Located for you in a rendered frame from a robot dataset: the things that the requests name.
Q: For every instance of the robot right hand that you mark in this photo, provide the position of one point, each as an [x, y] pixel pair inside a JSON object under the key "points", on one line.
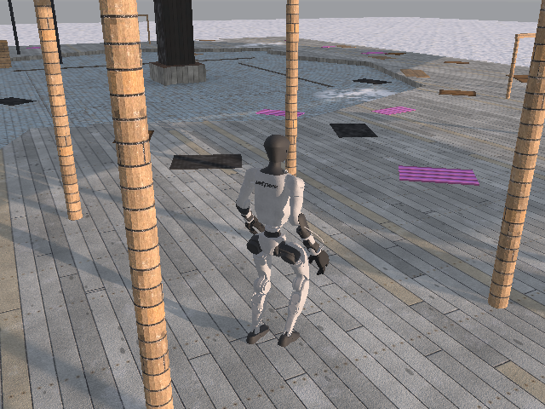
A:
{"points": [[322, 260]]}

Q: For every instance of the robot left forearm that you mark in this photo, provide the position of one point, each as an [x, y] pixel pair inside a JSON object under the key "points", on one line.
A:
{"points": [[246, 214]]}

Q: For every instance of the robot left thigh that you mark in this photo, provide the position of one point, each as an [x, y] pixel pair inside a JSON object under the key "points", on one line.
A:
{"points": [[263, 263]]}

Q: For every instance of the robot left hand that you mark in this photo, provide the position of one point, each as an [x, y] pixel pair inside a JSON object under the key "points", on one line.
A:
{"points": [[256, 224]]}

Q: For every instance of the right robot upper arm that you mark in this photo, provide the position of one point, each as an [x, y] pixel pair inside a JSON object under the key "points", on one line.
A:
{"points": [[296, 186]]}

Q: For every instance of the robot right forearm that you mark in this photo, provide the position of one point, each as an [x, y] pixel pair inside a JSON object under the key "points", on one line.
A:
{"points": [[307, 237]]}

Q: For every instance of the humanoid robot torso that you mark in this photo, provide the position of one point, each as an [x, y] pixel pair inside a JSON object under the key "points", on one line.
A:
{"points": [[272, 206]]}

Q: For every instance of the left robot upper arm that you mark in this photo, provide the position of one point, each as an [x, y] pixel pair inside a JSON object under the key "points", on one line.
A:
{"points": [[247, 188]]}

